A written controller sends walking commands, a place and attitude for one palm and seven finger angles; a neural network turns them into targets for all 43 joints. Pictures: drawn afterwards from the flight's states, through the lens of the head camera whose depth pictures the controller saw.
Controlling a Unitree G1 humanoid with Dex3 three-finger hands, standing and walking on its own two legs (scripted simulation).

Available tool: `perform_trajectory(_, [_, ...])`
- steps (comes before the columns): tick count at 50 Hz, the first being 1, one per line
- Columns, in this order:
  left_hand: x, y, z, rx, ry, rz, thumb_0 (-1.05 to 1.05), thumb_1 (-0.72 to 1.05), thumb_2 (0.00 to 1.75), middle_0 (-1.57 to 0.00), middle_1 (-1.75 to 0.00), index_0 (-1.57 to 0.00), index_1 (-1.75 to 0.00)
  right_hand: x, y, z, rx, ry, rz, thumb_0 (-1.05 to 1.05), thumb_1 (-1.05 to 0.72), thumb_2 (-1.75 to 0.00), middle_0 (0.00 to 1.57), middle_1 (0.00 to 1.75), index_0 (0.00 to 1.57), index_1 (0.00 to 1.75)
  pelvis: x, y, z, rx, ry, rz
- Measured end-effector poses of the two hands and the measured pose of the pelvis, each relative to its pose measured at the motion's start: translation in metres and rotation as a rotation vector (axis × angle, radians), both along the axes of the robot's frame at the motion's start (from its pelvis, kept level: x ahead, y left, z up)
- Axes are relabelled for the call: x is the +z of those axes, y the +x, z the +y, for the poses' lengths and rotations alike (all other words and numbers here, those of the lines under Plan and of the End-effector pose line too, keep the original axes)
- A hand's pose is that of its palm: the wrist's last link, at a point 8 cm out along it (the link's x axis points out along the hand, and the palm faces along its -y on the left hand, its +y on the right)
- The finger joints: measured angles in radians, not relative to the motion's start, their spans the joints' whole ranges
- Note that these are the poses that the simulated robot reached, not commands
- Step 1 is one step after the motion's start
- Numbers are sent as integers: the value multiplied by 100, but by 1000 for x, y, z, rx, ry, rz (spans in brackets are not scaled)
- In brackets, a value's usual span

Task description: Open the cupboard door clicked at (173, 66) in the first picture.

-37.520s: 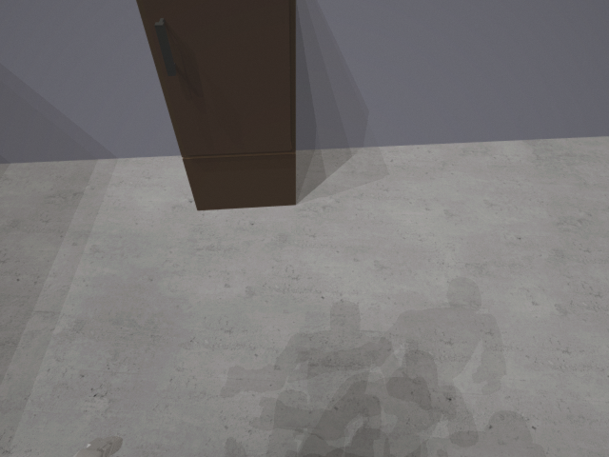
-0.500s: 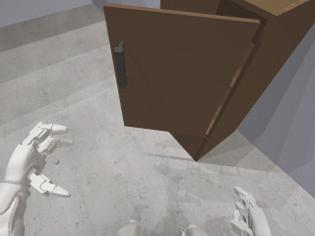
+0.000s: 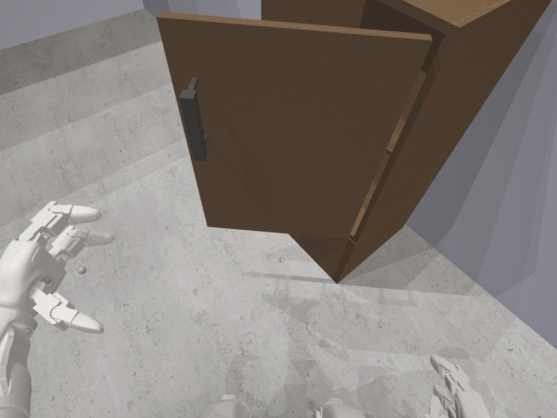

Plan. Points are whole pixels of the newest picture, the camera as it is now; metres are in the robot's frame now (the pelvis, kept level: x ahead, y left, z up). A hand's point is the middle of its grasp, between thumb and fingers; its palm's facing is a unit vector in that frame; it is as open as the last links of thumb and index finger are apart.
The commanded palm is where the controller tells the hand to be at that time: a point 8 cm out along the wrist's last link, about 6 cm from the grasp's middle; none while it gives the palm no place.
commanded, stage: raise the hand with hooked fingers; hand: left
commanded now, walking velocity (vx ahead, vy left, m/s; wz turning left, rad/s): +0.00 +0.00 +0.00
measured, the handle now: (197, 120) +0.60 +0.18 +0.04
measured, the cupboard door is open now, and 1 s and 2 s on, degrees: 46 46 46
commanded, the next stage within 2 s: move the hooked fingers beside the handle in 0.22 s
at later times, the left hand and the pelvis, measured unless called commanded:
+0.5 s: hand (87, 260) +0.30 +0.27 +0.06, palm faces -0.01 -1.00 -0.02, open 14.0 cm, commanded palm +0.29 +0.31 +0.06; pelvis -0.01 +0.00 +0.00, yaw +1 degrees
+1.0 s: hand (119, 204) +0.40 +0.26 +0.05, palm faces -0.04 -1.00 -0.01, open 14.0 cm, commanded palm +0.38 +0.31 +0.05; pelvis +0.00 +0.00 -0.01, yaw -1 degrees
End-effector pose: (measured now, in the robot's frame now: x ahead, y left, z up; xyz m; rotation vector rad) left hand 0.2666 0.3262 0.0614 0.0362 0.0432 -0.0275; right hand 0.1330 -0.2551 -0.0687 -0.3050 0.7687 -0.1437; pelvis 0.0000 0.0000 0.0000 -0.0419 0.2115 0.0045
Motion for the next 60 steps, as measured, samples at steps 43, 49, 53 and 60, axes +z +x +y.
perform_trajectory(43, [-3,91,-9,-12,-12,-2,-1,-50,30,-30,-120,-30,-120,-23,-51,-12,-95,-7,205,1,-90,-90,20,30,20,30,-6,-1,-3,-17,4,60])
perform_trajectory(49, [-8,107,-10,-12,-24,10,-1,-50,30,-30,-120,-30,-120,-28,-66,-14,-120,-19,280,1,-90,-90,20,30,20,30,-7,0,-2,-16,1,77])
perform_trajectory(53, [-8,121,-14,-21,-22,2,-1,-50,30,-30,-120,-30,-120,-30,-72,-14,-131,-26,309,1,-90,-90,20,30,20,30,-9,-1,0,-15,-3,87])
perform_trajectory(60, [-8,148,-21,-24,-30,5,-1,-50,30,-30,-120,-30,-120,-33,-79,-10,-147,-21,345,1,-90,-90,20,30,20,30,-12,-2,2,-20,-5,106])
